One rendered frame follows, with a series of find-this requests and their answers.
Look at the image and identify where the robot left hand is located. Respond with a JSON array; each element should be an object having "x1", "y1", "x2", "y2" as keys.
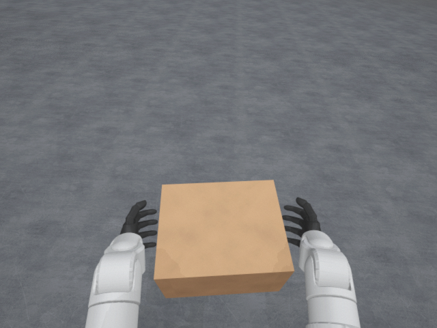
[{"x1": 120, "y1": 200, "x2": 158, "y2": 249}]

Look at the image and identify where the robot right hand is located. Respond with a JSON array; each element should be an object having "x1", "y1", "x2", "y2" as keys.
[{"x1": 282, "y1": 197, "x2": 321, "y2": 247}]

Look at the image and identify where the right robot forearm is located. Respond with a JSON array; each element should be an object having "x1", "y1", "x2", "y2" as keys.
[{"x1": 298, "y1": 230, "x2": 361, "y2": 328}]

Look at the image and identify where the left robot forearm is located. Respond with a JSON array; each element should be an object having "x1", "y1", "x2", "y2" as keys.
[{"x1": 85, "y1": 232, "x2": 145, "y2": 328}]

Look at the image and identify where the carton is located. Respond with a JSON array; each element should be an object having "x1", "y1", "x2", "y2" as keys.
[{"x1": 154, "y1": 180, "x2": 294, "y2": 298}]

